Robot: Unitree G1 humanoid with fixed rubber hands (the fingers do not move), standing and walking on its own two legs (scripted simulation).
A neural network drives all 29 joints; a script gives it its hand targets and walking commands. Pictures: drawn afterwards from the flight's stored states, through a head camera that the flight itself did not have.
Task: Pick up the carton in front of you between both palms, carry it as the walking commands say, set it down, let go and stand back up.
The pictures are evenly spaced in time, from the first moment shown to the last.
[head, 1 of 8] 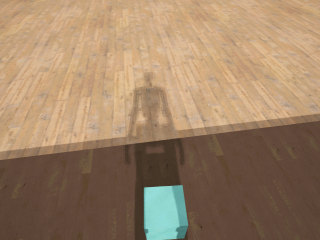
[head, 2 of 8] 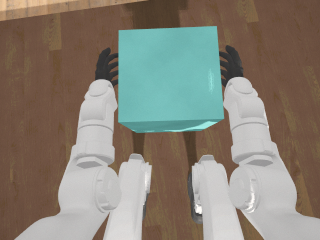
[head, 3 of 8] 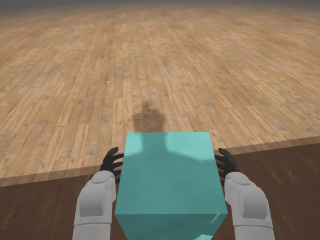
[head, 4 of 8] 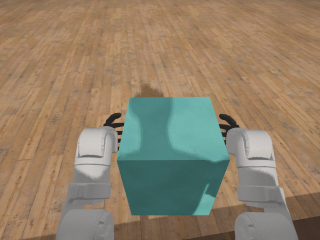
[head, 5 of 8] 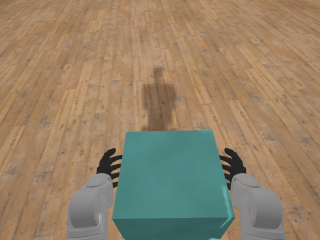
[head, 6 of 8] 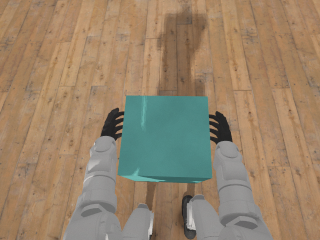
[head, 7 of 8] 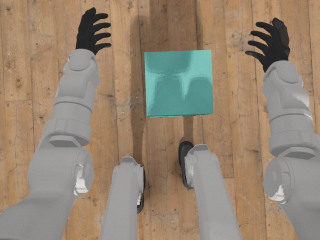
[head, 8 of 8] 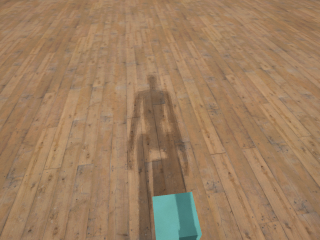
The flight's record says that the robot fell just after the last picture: no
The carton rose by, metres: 0.70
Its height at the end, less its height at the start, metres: -0.12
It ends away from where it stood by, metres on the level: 3.02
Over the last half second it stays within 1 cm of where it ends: yes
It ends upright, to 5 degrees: yes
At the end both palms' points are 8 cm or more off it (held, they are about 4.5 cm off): yes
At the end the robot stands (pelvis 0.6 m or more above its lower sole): yes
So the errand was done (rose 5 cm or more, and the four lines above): yes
